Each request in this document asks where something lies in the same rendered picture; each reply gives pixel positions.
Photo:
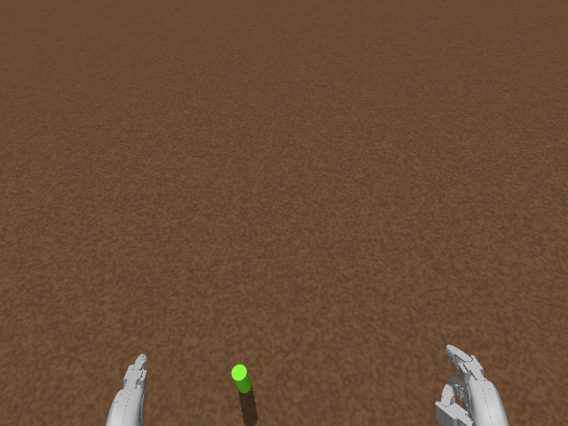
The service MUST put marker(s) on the can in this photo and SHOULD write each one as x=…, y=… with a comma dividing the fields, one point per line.
x=241, y=378

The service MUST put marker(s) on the right robot hand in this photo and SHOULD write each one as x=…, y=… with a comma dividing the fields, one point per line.
x=480, y=399

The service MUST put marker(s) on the left robot hand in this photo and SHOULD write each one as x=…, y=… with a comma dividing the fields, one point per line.
x=127, y=408

